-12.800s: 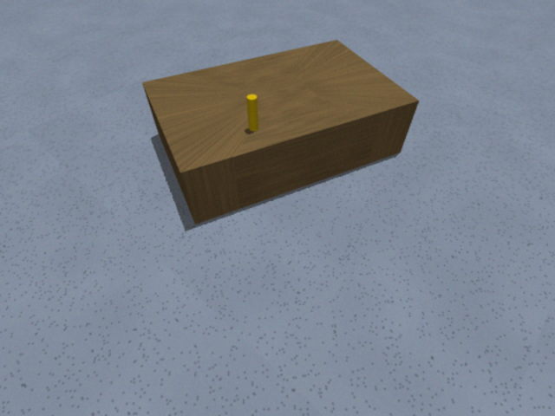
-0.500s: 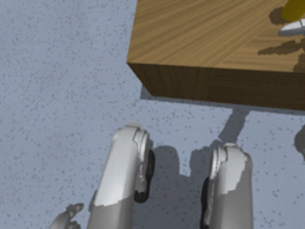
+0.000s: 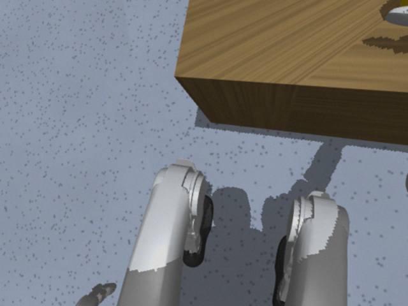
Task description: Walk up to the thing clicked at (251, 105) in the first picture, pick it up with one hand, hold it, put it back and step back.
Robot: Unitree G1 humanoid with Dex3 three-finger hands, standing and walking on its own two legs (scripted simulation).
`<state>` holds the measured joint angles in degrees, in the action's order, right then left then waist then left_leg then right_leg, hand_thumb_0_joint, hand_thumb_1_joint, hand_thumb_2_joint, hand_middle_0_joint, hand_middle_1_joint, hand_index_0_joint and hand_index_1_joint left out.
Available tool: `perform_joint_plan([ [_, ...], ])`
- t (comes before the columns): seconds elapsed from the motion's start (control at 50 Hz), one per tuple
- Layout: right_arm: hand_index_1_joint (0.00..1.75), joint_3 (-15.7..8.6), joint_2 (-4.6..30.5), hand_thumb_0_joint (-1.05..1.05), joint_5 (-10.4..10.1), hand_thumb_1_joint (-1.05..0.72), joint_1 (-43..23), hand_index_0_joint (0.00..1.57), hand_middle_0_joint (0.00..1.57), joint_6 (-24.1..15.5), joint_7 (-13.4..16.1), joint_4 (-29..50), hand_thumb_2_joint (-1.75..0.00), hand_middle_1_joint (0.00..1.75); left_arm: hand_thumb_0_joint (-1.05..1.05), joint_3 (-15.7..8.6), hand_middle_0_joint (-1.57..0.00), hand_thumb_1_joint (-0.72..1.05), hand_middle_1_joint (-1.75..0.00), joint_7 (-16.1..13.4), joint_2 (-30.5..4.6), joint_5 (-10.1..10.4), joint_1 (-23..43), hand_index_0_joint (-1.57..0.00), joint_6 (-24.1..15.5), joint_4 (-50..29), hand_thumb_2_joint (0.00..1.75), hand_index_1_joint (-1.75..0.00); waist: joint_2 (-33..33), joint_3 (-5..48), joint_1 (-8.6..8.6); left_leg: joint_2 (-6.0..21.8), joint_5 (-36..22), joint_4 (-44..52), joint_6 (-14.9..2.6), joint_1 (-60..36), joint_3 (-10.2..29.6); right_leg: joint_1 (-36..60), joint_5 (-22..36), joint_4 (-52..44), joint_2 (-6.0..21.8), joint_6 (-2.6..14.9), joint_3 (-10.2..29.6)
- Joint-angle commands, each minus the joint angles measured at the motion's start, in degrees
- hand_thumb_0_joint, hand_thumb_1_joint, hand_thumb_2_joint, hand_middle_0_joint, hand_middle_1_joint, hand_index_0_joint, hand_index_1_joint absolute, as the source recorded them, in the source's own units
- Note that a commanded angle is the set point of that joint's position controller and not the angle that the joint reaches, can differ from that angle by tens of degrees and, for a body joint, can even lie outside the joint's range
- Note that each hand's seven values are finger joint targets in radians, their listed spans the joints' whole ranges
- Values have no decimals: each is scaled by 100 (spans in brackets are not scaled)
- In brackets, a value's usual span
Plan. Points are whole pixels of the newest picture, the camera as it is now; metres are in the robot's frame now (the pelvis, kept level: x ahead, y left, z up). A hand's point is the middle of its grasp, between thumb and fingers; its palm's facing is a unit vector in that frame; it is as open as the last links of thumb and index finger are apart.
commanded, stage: close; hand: right
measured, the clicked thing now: out of the picture +0.62 -0.22 +0.03
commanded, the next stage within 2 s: settle in 0.20 s
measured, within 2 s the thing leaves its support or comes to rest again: leaves its support in 0.64 s
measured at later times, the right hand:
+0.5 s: hand out of the picture +0.61 -0.22 +0.00, palm faces +0.15 +0.99 -0.04, open 6.0 cm
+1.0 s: hand out of the picture +0.61 -0.23 +0.09, palm faces +0.18 +0.98 -0.05, open 5.6 cm
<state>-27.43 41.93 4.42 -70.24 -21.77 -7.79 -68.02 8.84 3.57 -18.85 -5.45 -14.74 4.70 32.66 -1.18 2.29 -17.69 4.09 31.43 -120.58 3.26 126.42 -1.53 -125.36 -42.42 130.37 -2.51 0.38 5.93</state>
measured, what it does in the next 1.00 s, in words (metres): rises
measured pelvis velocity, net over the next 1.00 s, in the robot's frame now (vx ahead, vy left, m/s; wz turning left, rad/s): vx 0.00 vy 0.00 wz -0.03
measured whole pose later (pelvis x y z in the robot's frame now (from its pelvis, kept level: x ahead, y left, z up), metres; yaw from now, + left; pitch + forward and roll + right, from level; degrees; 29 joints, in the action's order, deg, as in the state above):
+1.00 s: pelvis +0.00 +0.00 +0.05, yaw -2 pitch +38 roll +6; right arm -25.9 40.0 3.5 -70.7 -15.7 -6.4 -65.8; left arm 6.2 2.1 -18.1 -3.2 -15.3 4.3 32.4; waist -2.3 5.8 -16.2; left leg 4.1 31.5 -112.6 3.0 118.8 -1.0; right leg -117.1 -41.7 120.9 -1.9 0.4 4.6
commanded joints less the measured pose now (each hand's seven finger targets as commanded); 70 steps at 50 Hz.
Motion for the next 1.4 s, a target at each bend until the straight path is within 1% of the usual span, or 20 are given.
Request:
perform_joint_plan([
  [0.0,74,-89,1248,0,-137,16,-2269,92,92,-408,3,1237,-54,74,0,-447,-20,87,-30,-51,-1430,-45,-1426,-19,36,0,93,-31,-1883,4195,-161,-159,-1052,678,-487,-2850,-483,2499,1647,-1755,147,16,-170],
  [0.02,76,-158,1422,0,-129,12,-2426,93,94,-450,-7,1509,-56,76,0,-441,-20,88,-30,-53,-1437,-51,-1429,-20,49,2,92,-31,-1957,4362,-141,-159,-1077,666,-484,-2920,-472,2517,1681,-1731,137,14,-170],
  [0.12,90,-148,1236,0,-171,-5,-2199,106,107,-450,-17,1162,-70,90,0,-425,-20,88,-30,-51,-1464,-39,-1378,-19,61,-2,92,-31,-1831,4030,-206,-173,-995,636,-485,-2651,-511,2456,1618,-1717,153,13,-125],
  [0.14,91,-110,1320,0,-163,-9,-2461,106,107,-490,-9,1581,-73,91,0,-447,-20,87,-30,-54,-1451,-44,-1377,-19,63,-41,92,-31,-2047,4309,-173,-158,-1015,635,-493,-2824,-472,2499,1604,-1736,143,15,-157],
  [0.28,107,-40,1177,0,-84,-29,-2128,120,121,-437,30,1007,-89,107,0,-414,-20,88,-30,-37,-1446,-65,-1358,-19,75,8,91,-30,-1844,3978,-194,-175,-830,649,-476,-2707,-478,2258,1345,-1691,145,30,-207],
  [0.36,139,-176,1442,0,-108,-50,-2395,136,134,-463,54,1426,-121,139,0,-424,-23,86,-31,-39,-1506,-68,-1396,-21,77,-14,92,-32,-1942,4301,-174,-163,-853,624,-457,-2876,-497,2324,1331,-1686,123,31,-173],
  [0.42,149,-253,1462,0,-125,-60,-2234,139,138,-417,63,1293,-142,149,0,-412,-22,86,-30,-50,-1464,-47,-1386,-21,99,-55,92,-32,-1807,4342,-133,-176,-909,621,-459,-2982,-493,2287,1409,-1722,128,41,-203],
  [0.44,152,-259,1540,0,-151,-64,-2661,141,139,-441,62,1927,-146,152,0,-465,-22,86,-30,-62,-1488,-47,-1377,-21,103,-80,91,-32,-2064,4715,-112,-170,-924,659,-458,-3060,-460,2455,1404,-1737,118,40,-207],
  [0.46,154,-126,1316,0,-155,-65,-2371,143,141,-354,80,1303,-148,154,0,-417,-22,86,-30,-65,-1424,-24,-1345,-21,99,-85,92,-31,-1809,4566,-139,-179,-836,692,-460,-3037,-455,2376,1313,-1741,126,60,-233],
  [0.48,157,-191,1430,0,-175,-67,-2670,144,142,-380,89,1856,-151,156,0,-482,-22,87,-30,-82,-1465,-22,-1389,-21,99,-85,92,-31,-1987,4635,-164,-176,-865,701,-457,-3077,-450,2386,1298,-1757,120,53,-216],
  [0.52,158,-279,1483,0,-193,-68,-2491,145,142,-344,136,1792,-153,158,0,-479,-22,87,-30,-97,-1422,-8,-1414,-21,89,-78,91,-31,-1835,4590,-86,-174,-922,745,-459,-3137,-438,2409,1379,-1795,129,63,-257],
  [0.7,152,19,1219,0,-176,-60,-2888,147,145,-124,202,2483,-141,152,0,-641,-21,89,-30,-160,-1318,64,-1498,-20,62,-64,91,-31,-2230,5114,-37,-140,-1229,978,-516,-3272,-357,3405,1895,-2155,143,-10,-251],
  [0.74,152,-18,1307,0,-165,-59,-2868,147,145,-19,234,2323,-141,152,0,-670,-21,88,-30,-178,-1268,95,-1524,-20,52,-30,91,-31,-2088,5019,-8,-150,-1134,1164,-517,-3443,-305,3273,1729,-2263,146,14,-279],
  [0.86,150,144,926,0,-237,-59,-2693,146,144,178,179,1652,-139,150,0,-695,-22,89,-30,-241,-1210,183,-1439,-21,-21,23,91,-31,-1715,4362,-42,-152,-880,1525,-507,-3286,-282,3137,1421,-2535,135,47,-259],
  [0.94,146,61,1039,0,-221,-53,-2444,143,141,178,124,1394,-134,146,0,-707,-22,88,-30,-204,-1171,200,-1486,-21,-26,-42,91,-31,-1532,4277,-2,-152,-1094,1625,-520,-3577,-262,3112,1686,-2599,160,60,-275],
  [1.02,149,60,1067,0,-292,-55,-2647,143,140,110,57,1538,-139,149,0,-718,-22,88,-30,-210,-1156,241,-1431,-21,-34,-116,90,-31,-1467,4307,5,-155,-840,1861,-495,-3725,-215,3052,1339,-2794,151,106,-285],
  [1.12,145,7,1167,0,-294,-54,-2835,138,136,17,113,2072,-135,145,0,-792,-21,88,-30,-204,-1153,234,-1534,-20,-27,-104,90,-31,-1963,4988,166,-162,-1173,1837,-560,-3695,-214,4060,1946,-2993,204,7,-194],
  [1.2,144,118,1017,0,-353,-54,-3041,138,136,-2,158,2210,-134,144,0,-797,-21,88,-30,-245,-1122,248,-1559,-20,-57,-25,90,-31,-1986,4907,57,-161,-1206,1984,-562,-3724,-198,4194,1963,-3089,214,-3,-186],
  [1.3,145,81,1069,0,-338,-55,-2950,138,136,-1,195,2053,-135,145,0,-806,-21,89,-30,-265,-1121,255,-1578,-20,-76,53,90,-31,-2042,4904,131,-169,-1240,2098,-577,-3682,-198,4538,2188,-3226,240,-39,-139],
  [1.38,148,57,1040,0,-327,-55,-2710,140,137,26,166,1688,-138,147,0,-776,-21,88,-30,-268,-1066,260,-1613,-20,-88,58,91,-31,-1637,4795,66,-177,-1335,2305,-549,-4282,-135,3994,1958,-3190,202,30,-307],
])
